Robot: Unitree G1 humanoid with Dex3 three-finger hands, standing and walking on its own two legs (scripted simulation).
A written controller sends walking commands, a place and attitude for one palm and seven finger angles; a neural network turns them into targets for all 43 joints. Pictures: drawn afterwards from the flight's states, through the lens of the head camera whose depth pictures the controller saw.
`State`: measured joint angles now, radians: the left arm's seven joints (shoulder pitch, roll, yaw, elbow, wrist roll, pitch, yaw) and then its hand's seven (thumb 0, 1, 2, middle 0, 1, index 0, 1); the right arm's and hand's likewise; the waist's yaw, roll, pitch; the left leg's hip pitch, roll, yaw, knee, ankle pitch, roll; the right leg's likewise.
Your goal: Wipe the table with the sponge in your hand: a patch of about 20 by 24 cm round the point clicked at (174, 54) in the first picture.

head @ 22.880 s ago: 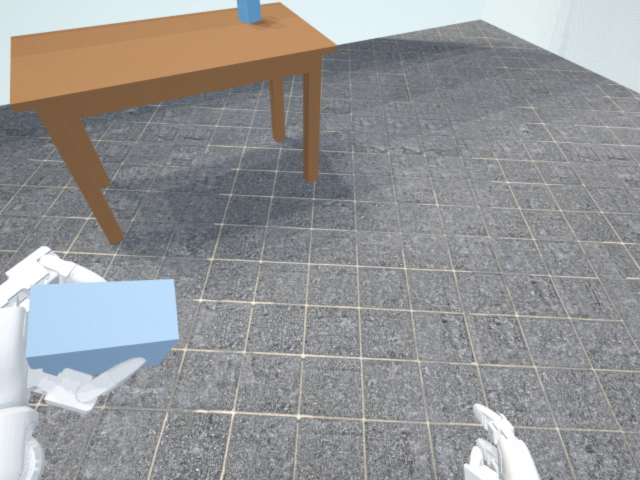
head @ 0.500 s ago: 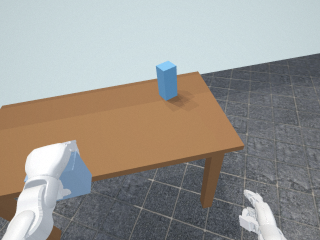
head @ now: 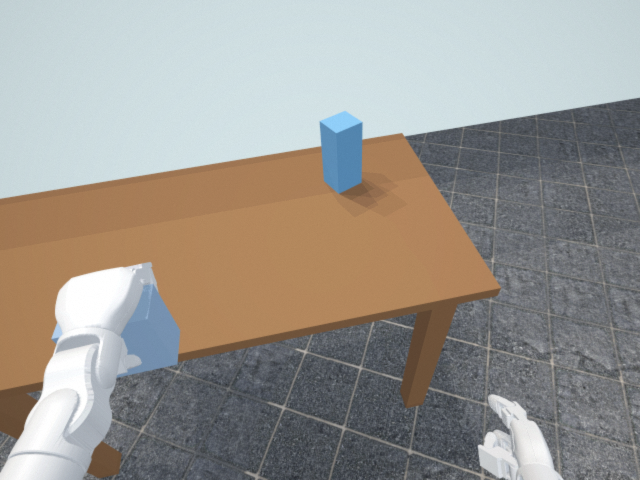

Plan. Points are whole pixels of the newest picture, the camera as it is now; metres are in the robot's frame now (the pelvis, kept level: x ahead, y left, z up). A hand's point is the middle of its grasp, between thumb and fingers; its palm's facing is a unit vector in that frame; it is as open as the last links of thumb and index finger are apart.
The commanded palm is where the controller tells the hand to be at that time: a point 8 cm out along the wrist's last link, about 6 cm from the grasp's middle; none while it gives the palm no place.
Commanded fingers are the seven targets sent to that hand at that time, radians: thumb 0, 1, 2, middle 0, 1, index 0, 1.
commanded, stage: move the sponge above the wiping area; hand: left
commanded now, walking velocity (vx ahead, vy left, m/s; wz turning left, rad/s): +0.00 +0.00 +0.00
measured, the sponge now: (128, 341) +0.25 +0.31 +0.02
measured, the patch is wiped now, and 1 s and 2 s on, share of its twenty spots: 0.00 0.00 0.00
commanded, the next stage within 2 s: lower the sponge onto the table in 1.84 s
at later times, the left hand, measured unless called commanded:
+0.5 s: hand (119, 309) +0.29 +0.34 +0.04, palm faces -0.11 -0.01 -0.99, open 10.0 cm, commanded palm +0.27 +0.33 +0.10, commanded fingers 0.00 0.10 1.30 -1.20 -1.60 -1.20 -1.60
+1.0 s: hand (117, 298) +0.32 +0.37 +0.02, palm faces -0.20 +0.02 -0.98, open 9.9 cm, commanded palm +0.31 +0.37 +0.08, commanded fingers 0.00 0.10 1.30 -1.20 -1.60 -1.20 -1.60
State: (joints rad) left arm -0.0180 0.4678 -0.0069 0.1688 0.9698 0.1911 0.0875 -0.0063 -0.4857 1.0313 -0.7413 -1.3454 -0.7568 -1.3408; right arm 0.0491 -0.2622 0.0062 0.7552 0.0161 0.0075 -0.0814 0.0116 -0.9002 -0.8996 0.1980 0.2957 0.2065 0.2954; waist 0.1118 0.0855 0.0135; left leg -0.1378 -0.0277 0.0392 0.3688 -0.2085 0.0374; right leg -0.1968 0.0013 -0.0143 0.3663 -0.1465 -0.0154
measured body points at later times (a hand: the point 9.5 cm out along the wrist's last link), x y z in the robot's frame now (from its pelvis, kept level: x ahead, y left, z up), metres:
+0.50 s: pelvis +0.01 +0.00 +0.00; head +0.04 -0.02 +0.45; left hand +0.29 +0.33 +0.09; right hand +0.21 -0.23 -0.12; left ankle +0.00 +0.09 -0.75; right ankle +0.03 -0.11 -0.75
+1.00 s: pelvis +0.01 +0.00 -0.01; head +0.07 -0.02 +0.44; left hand +0.32 +0.36 +0.07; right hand +0.16 -0.27 -0.13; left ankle +0.00 +0.09 -0.75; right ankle +0.03 -0.11 -0.75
